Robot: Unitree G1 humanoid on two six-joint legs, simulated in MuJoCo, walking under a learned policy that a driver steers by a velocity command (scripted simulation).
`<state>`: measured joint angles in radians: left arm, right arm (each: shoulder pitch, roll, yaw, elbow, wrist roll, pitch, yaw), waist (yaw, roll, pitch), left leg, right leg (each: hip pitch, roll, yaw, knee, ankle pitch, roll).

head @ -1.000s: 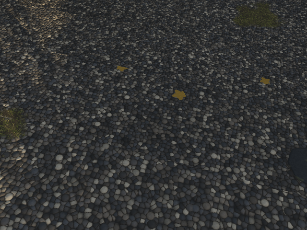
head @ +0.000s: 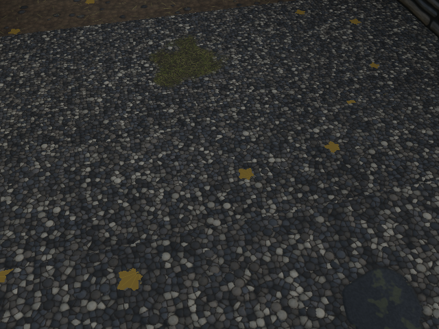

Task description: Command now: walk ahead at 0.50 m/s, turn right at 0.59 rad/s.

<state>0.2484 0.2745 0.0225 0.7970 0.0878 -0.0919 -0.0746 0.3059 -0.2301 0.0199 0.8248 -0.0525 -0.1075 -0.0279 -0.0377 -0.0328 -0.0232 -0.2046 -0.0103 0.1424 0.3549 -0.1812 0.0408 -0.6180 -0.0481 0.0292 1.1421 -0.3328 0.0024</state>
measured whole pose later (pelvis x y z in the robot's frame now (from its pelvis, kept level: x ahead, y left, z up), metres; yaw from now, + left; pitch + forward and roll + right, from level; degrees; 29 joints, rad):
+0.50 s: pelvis +0.28 -0.07 -0.03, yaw -15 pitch +0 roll -2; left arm 0.19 0.17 0.04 0.80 -0.03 -0.06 0.01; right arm 0.32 -0.25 0.00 0.88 0.04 -0.09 0.03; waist -0.01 0.07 0.05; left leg -0.36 0.09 0.03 1.16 -0.50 0.01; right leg -0.38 -0.02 -0.10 0.69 0.14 -0.27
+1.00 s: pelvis +0.48 -0.08 -0.16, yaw -3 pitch +3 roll -1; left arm 0.10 0.26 0.03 0.74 0.05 -0.03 0.01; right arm 0.31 -0.27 -0.05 0.77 0.00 -0.10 0.05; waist -0.08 0.00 -0.01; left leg -0.34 -0.20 -0.16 0.46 -0.15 0.13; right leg -0.40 -0.02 0.08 0.76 -0.43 0.11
